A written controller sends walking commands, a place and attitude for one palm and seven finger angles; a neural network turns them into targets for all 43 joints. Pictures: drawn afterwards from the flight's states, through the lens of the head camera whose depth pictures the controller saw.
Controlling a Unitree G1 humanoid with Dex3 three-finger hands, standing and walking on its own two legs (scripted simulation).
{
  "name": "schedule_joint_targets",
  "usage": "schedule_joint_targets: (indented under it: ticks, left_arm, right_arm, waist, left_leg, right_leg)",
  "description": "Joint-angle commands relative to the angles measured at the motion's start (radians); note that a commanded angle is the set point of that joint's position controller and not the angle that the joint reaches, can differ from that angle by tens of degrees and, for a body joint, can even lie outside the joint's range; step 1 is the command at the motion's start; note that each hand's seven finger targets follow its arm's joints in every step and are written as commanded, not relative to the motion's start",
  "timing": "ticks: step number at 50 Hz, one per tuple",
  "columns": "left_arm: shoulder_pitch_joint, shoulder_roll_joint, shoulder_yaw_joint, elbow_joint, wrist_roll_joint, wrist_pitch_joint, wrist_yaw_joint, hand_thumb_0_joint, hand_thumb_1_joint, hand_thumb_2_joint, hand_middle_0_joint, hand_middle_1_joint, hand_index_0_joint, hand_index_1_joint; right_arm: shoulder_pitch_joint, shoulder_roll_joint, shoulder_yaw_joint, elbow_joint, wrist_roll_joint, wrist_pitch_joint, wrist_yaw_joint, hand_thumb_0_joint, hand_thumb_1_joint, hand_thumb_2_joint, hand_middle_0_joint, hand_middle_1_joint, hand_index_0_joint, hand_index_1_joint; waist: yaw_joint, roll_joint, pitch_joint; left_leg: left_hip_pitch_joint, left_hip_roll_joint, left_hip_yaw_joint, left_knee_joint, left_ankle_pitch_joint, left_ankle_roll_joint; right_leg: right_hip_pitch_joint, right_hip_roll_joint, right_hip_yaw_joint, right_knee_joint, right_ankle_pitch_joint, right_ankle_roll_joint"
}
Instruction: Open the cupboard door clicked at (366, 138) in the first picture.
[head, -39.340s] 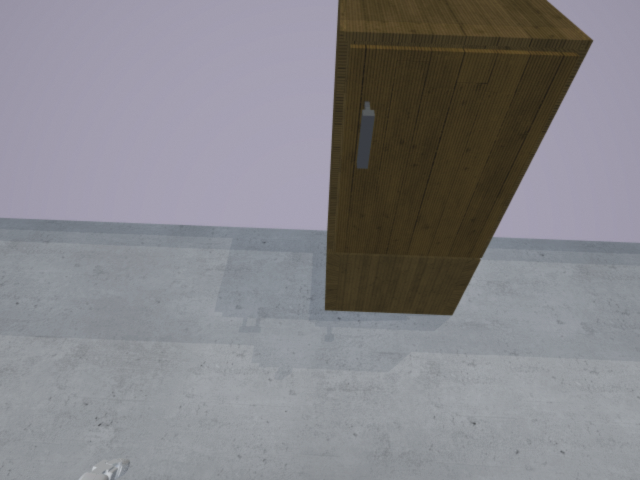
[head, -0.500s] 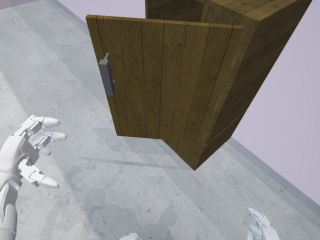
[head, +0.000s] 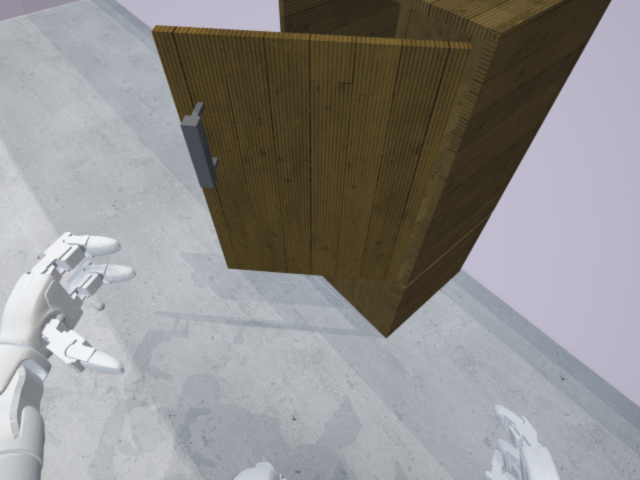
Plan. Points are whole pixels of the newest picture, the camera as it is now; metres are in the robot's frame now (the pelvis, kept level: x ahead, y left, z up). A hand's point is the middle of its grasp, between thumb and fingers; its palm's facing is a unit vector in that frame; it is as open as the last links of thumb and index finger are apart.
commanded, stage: move the hooked fingers beside the handle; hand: left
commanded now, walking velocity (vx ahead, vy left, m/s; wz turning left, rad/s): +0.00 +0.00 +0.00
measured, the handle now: (204, 145) +0.60 +0.23 +0.05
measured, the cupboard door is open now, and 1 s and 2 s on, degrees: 44 44 44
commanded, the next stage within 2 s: none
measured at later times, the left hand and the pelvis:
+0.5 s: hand (116, 244) +0.38 +0.29 +0.07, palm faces -0.04 -1.00 -0.01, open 14.0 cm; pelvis +0.01 +0.02 +0.00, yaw -1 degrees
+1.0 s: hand (142, 192) +0.47 +0.28 +0.07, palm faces -0.02 -1.00 -0.02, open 14.0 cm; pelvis +0.00 +0.03 -0.02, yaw -2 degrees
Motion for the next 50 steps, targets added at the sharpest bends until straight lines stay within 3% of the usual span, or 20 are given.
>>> schedule_joint_targets:
  ticks: [1, 6, 9, 13, 14, 15, 18, 19, 23, 24, 26, 29, 31, 34, 35, 37, 39, 45, 49, 50]
  left_arm:
    - [-0.399, 0.333, 0.105, -0.135, -0.019, -0.088, 0.010, 0.000, -0.500, 0.300, -0.300, -1.200, -0.300, -1.200]
    - [-0.489, 0.331, 0.063, -0.047, -0.001, -0.080, -0.018, 0.000, -0.500, 0.300, -0.300, -1.200, -0.300, -1.200]
    - [-0.459, 0.387, 0.117, 0.037, 0.000, -0.060, -0.031, 0.000, -0.500, 0.300, -0.300, -1.200, -0.300, -1.200]
    - [-0.469, 0.386, 0.120, 0.025, 0.002, -0.060, -0.018, 0.000, -0.500, 0.300, -0.300, -1.200, -0.300, -1.200]
    - [-0.483, 0.395, 0.120, 0.023, 0.013, -0.063, -0.011, 0.000, -0.500, 0.300, -0.300, -1.200, -0.300, -1.200]
    - [-0.516, 0.357, 0.087, -0.001, 0.013, -0.070, -0.005, 0.000, -0.500, 0.300, -0.300, -1.200, -0.300, -1.200]
    - [-0.516, 0.359, 0.097, 0.017, 0.014, -0.081, 0.015, 0.000, -0.500, 0.300, -0.300, -1.200, -0.300, -1.200]
    - [-0.536, 0.372, 0.104, 0.015, 0.024, -0.084, 0.019, 0.000, -0.500, 0.300, -0.300, -1.200, -0.300, -1.200]
    - [-0.651, 0.365, 0.072, 0.086, 0.047, -0.084, 0.033, 0.000, -0.500, 0.300, -0.300, -1.200, -0.300, -1.200]
    - [-0.681, 0.390, 0.085, 0.097, 0.060, -0.088, 0.038, 0.000, -0.500, 0.300, -0.300, -1.200, -0.300, -1.200]
    - [-0.775, 0.351, 0.032, 0.093, 0.077, -0.097, 0.045, 0.000, -0.500, 0.300, -0.300, -1.200, -0.300, -1.200]
    - [-0.830, 0.397, 0.057, 0.117, 0.092, -0.118, 0.057, 0.000, -0.500, 0.300, -0.300, -1.200, -0.300, -1.200]
    - [-0.854, 0.369, 0.030, 0.140, 0.098, -0.125, 0.063, 0.000, -0.500, 0.300, -0.300, -1.200, -0.300, -1.200]
    - [-0.864, 0.387, 0.049, 0.196, 0.108, -0.120, 0.077, 0.000, -0.500, 0.300, -0.300, -1.200, -0.300, -1.200]
    - [-0.848, 0.362, 0.032, 0.243, 0.112, -0.108, 0.079, 0.000, -0.500, 0.300, -0.300, -1.200, -0.300, -1.200]
    - [-0.895, 0.388, 0.039, 0.340, 0.125, -0.091, 0.087, 0.000, -0.500, 0.300, -0.300, -1.200, -0.300, -1.200]
    - [-0.963, 0.403, 0.028, 0.377, 0.145, -0.093, 0.091, 0.000, -0.500, 0.300, -0.300, -1.200, -0.300, -1.200]
    - [-1.060, 0.520, 0.106, 0.329, 0.165, -0.165, 0.106, 0.000, -0.500, 0.300, -0.300, -1.200, -0.300, -1.200]
    - [-1.128, 0.551, 0.100, 0.455, 0.174, -0.149, 0.082, 0.000, -0.500, 0.300, -0.300, -1.200, -0.300, -1.200]
    - [-1.133, 0.577, 0.112, 0.477, 0.178, -0.138, 0.076, 0.000, -0.500, 0.300, -0.300, -1.200, -0.300, -1.200]
  right_arm:
    - [0.008, -0.142, -0.063, -0.101, 0.005, -0.044, -0.023, 0.000, -0.900, -0.900, 0.200, 0.300, 0.200, 0.300]
    - [0.034, -0.152, -0.067, -0.082, 0.007, -0.037, -0.027, 0.000, -0.900, -0.900, 0.200, 0.300, 0.200, 0.300]
    - [0.053, -0.162, -0.070, -0.084, 0.004, -0.023, -0.019, 0.000, -0.900, -0.900, 0.200, 0.300, 0.200, 0.300]
    - [0.066, -0.161, -0.075, -0.105, -0.001, -0.006, -0.006, 0.000, -0.900, -0.900, 0.200, 0.300, 0.200, 0.300]
    - [0.074, -0.161, -0.076, -0.106, -0.001, 0.000, -0.002, 0.000, -0.900, -0.900, 0.200, 0.300, 0.200, 0.300]
    - [0.075, -0.157, -0.078, -0.108, 0.000, 0.002, 0.001, 0.000, -0.900, -0.900, 0.200, 0.300, 0.200, 0.300]
    - [0.095, -0.163, -0.083, -0.108, -0.003, 0.016, 0.005, 0.000, -0.900, -0.900, 0.200, 0.300, 0.200, 0.300]
    - [0.102, -0.165, -0.085, -0.106, -0.003, 0.022, 0.006, 0.000, -0.900, -0.900, 0.200, 0.300, 0.200, 0.300]
    - [0.121, -0.171, -0.084, -0.086, -0.006, 0.043, 0.004, 0.000, -0.900, -0.900, 0.200, 0.300, 0.200, 0.300]
    - [0.130, -0.175, -0.085, -0.078, -0.007, 0.048, 0.003, 0.000, -0.900, -0.900, 0.200, 0.300, 0.200, 0.300]
    - [0.137, -0.171, -0.084, -0.069, -0.009, 0.052, 0.003, 0.000, -0.900, -0.900, 0.200, 0.300, 0.200, 0.300]
    - [0.163, -0.181, -0.085, -0.054, -0.018, 0.063, 0.005, 0.000, -0.900, -0.900, 0.200, 0.300, 0.200, 0.300]
    - [0.166, -0.177, -0.084, -0.048, -0.018, 0.071, 0.009, 0.000, -0.900, -0.900, 0.200, 0.300, 0.200, 0.300]
    - [0.182, -0.181, -0.085, -0.042, -0.022, 0.089, 0.016, 0.000, -0.900, -0.900, 0.200, 0.300, 0.200, 0.300]
    - [0.184, -0.180, -0.083, -0.043, -0.022, 0.096, 0.020, 0.000, -0.900, -0.900, 0.200, 0.300, 0.200, 0.300]
    - [0.188, -0.186, -0.081, -0.034, -0.020, 0.113, 0.020, 0.000, -0.900, -0.900, 0.200, 0.300, 0.200, 0.300]
    - [0.196, -0.188, -0.075, -0.035, -0.021, 0.127, 0.019, 0.000, -0.900, -0.900, 0.200, 0.300, 0.200, 0.300]
    - [0.237, -0.195, -0.082, -0.033, -0.037, 0.156, 0.026, 0.000, -0.900, -0.900, 0.200, 0.300, 0.200, 0.300]
    - [0.252, -0.200, -0.071, -0.013, -0.030, 0.180, 0.020, 0.000, -0.900, -0.900, 0.200, 0.300, 0.200, 0.300]
    - [0.255, -0.204, -0.071, -0.012, -0.030, 0.184, 0.018, 0.000, -0.900, -0.900, 0.200, 0.300, 0.200, 0.300]
  waist:
    - [-0.034, 0.058, -0.219]
    - [-0.047, 0.055, -0.283]
    - [-0.021, 0.025, -0.305]
    - [-0.008, 0.058, -0.328]
    - [-0.012, 0.054, -0.335]
    - [-0.024, 0.072, -0.334]
    - [-0.025, 0.036, -0.328]
    - [-0.027, 0.060, -0.345]
    - [-0.058, 0.051, -0.291]
    - [-0.059, 0.062, -0.313]
    - [-0.074, 0.130, -0.333]
    - [-0.074, 0.127, -0.402]
    - [-0.077, 0.153, -0.408]
    - [-0.073, 0.134, -0.413]
    - [-0.075, 0.107, -0.396]
    - [-0.094, 0.061, -0.317]
    - [-0.106, 0.082, -0.307]
    - [-0.098, 0.124, -0.491]
    - [-0.139, 0.096, -0.414]
    - [-0.137, 0.098, -0.400]
  left_leg:
    - [0.118, -0.035, -0.044, -0.085, 0.168, 0.016]
    - [0.145, -0.032, -0.050, -0.079, 0.187, 0.020]
    - [0.121, -0.032, -0.049, -0.072, 0.239, 0.019]
    - [0.146, -0.032, -0.048, -0.073, 0.298, 0.017]
    - [0.150, -0.028, -0.052, -0.079, 0.305, 0.016]
    - [0.170, -0.029, -0.054, -0.079, 0.312, 0.017]
    - [0.181, -0.021, -0.063, -0.082, 0.328, 0.015]
    - [0.192, -0.020, -0.061, -0.084, 0.329, 0.013]
    - [0.174, -0.014, -0.076, -0.085, 0.279, 0.012]
    - [0.184, -0.013, -0.078, -0.085, 0.277, 0.012]
    - [0.241, -0.008, -0.098, -0.085, 0.285, 0.002]
    - [0.297, 0.001, -0.123, -0.074, 0.345, -0.007]
    - [0.320, 0.006, -0.133, -0.072, 0.365, -0.015]
    - [0.324, 0.013, -0.145, -0.068, 0.421, -0.023]
    - [0.300, 0.011, -0.139, -0.070, 0.390, -0.019]
    - [0.215, 0.009, -0.130, -0.073, 0.292, -0.008]
    - [0.192, 0.005, -0.122, -0.067, 0.278, -0.003]
    - [0.258, 0.007, -0.123, -0.013, 0.388, -0.007]
    - [0.145, 0.003, -0.101, 0.006, 0.309, 0.012]
    - [0.116, 0.001, -0.100, 0.008, 0.292, 0.014]
  right_leg:
    - [0.062, -0.004, 0.136, -0.142, 0.184, 0.025]
    - [0.043, 0.001, 0.117, -0.122, 0.216, 0.023]
    - [0.081, 0.001, 0.116, -0.105, 0.289, 0.019]
    - [0.071, 0.010, 0.094, -0.083, 0.342, 0.012]
    - [0.061, 0.013, 0.084, -0.079, 0.341, 0.013]
    - [0.038, 0.015, 0.081, -0.079, 0.339, 0.014]
    - [0.018, 0.023, 0.068, -0.074, 0.328, 0.010]
    - [0.010, 0.022, 0.070, -0.073, 0.323, 0.012]
    - [-0.052, 0.025, 0.060, -0.075, 0.257, 0.008]
    - [-0.058, 0.024, 0.062, -0.073, 0.251, 0.010]
    - [-0.115, 0.021, 0.052, -0.067, 0.217, 0.007]
    - [-0.133, 0.026, 0.047, -0.054, 0.220, 0.003]
    - [-0.159, 0.025, 0.043, -0.052, 0.210, 0.003]
    - [-0.169, 0.027, 0.036, -0.045, 0.221, 0.005]
    - [-0.171, 0.027, 0.035, -0.047, 0.211, 0.007]
    - [-0.187, 0.025, 0.036, -0.053, 0.184, 0.010]
    - [-0.199, 0.026, 0.039, -0.044, 0.179, 0.009]
    - [-0.172, 0.034, 0.056, -0.013, 0.248, 0.009]
    - [-0.181, 0.040, 0.066, -0.016, 0.235, 0.015]
    - [-0.176, 0.038, 0.069, -0.017, 0.230, 0.015]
